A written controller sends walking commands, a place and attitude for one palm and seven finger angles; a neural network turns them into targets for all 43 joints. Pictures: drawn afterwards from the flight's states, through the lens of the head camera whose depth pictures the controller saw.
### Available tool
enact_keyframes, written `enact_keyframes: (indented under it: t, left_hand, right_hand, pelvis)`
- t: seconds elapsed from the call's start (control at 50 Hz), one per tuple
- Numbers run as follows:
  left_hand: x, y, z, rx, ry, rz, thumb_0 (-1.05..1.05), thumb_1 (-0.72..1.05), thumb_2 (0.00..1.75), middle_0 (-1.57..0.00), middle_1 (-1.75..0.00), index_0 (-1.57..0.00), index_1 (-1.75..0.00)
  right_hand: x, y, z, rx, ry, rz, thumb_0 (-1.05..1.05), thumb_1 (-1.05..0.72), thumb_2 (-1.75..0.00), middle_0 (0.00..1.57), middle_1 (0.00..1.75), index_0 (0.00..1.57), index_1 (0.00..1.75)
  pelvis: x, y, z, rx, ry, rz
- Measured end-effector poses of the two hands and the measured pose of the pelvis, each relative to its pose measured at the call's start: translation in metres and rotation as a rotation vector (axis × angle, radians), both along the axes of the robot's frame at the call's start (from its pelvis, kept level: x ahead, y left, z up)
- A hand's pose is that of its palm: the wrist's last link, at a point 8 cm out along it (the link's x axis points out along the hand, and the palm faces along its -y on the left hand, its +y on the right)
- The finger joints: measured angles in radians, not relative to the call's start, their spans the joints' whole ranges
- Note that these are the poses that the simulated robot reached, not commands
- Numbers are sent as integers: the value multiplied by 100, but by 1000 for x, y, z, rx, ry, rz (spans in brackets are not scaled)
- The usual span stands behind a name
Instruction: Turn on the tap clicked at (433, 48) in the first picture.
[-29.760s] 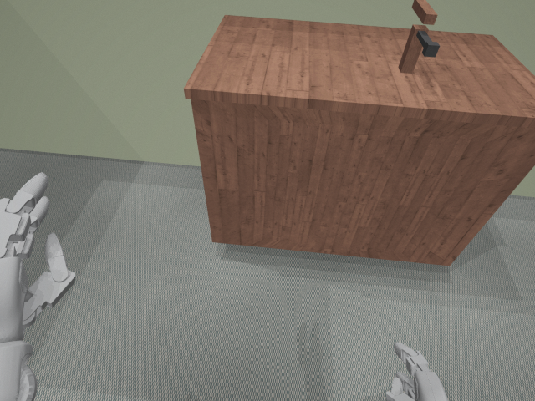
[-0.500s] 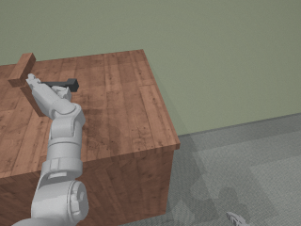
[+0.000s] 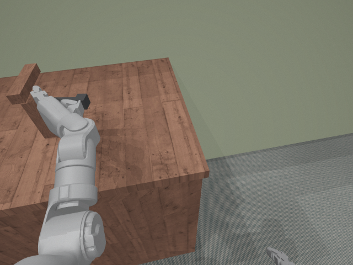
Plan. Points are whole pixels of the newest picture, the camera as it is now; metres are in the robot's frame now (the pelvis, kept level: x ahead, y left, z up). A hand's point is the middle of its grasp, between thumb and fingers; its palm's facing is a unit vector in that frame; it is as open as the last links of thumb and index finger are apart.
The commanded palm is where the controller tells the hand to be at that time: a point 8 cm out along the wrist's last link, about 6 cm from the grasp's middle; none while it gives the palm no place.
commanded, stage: lift the hand up off the lever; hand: left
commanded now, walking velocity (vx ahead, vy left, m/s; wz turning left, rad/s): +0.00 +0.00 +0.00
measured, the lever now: (82, 101) +0.45 +0.27 +0.16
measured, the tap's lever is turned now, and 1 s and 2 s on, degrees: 77 77 77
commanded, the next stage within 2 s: draw the hand back beside the body in 1.22 s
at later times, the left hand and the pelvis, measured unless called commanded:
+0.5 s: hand (75, 99) +0.39 +0.24 +0.21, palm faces +0.76 -0.65 -0.07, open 7.8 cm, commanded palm +0.34 +0.27 +0.21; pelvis -0.01 +0.00 +0.00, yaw +1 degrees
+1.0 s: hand (71, 95) +0.39 +0.24 +0.22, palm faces +0.76 -0.64 -0.02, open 7.8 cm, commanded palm +0.33 +0.27 +0.23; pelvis -0.01 +0.01 +0.00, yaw +0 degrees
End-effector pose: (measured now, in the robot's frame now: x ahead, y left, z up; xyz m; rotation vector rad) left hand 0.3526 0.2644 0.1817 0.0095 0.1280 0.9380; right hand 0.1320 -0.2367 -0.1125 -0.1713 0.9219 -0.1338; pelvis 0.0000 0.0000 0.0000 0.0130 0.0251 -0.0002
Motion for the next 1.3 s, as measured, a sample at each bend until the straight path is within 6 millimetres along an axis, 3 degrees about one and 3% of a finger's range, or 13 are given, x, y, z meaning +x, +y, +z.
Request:
enact_keyframes:
  t: [0.18, 0.36, 0.58, 0.76, 0.86, 0.98, 1.16, 1.3]
  left_hand:
    - [-7, 3, 5, 1, -7, 0, 1, 90, 90, -16, -15, -15, -15]
    - [-18, 3, 39, 60, -70, -30, 1, 90, 90, -16, -15, -15, -15]
    - [-16, -4, 28, -2, -9, -47, 1, 90, 90, -16, -15, -15, -15]
    - [-13, 3, 50, 46, -69, -34, 1, 90, 90, -16, -15, -15, -15]
    - [-15, 0, 49, 30, -46, -74, 1, 90, 90, -15, -15, -15, -15]
    - [-20, -3, 41, -6, -46, -73, 1, 90, 90, -16, -15, -15, -15]
    - [-23, 1, 58, 41, -65, -49, 1, 90, 90, -15, -15, -15, -15]
    - [-17, -2, 53, 15, -13, -71, 1, 90, 90, -15, -15, -15, -15]
  right_hand:
    - [9, -7, 5, -9, -34, -3, 1, -91, -90, 20, 30, 20, 30]
    - [18, -4, 11, 0, -69, 5, 1, -91, -90, 20, 30, 20, 30]
    - [24, 9, 17, 16, -97, 27, 1, -91, -90, 20, 30, 20, 30]
    - [14, 14, 10, 28, -58, 18, 1, -91, -90, 20, 30, 20, 30]
    - [11, 13, 8, 33, -43, 9, 1, -91, -90, 20, 30, 20, 30]
    - [19, 12, 13, 28, -68, 9, 1, -91, -90, 20, 30, 20, 30]
    - [35, 16, 20, 28, -106, 43, 1, -91, -90, 20, 30, 20, 30]
    - [40, 16, 21, 32, -109, 50, 1, -91, -90, 20, 30, 20, 30]
  pelvis:
    - [0, -3, 0, 1, -11, -2]
    - [-4, -3, 2, 1, -35, 7]
    - [-12, 0, 3, -3, -37, 6]
    - [-9, 4, 3, -2, -35, -2]
    - [-6, 6, 4, -1, -48, 1]
    - [-6, 6, 4, -1, -54, -6]
    - [-8, 3, 4, -2, -54, 2]
    - [-7, 1, 5, -1, -50, 10]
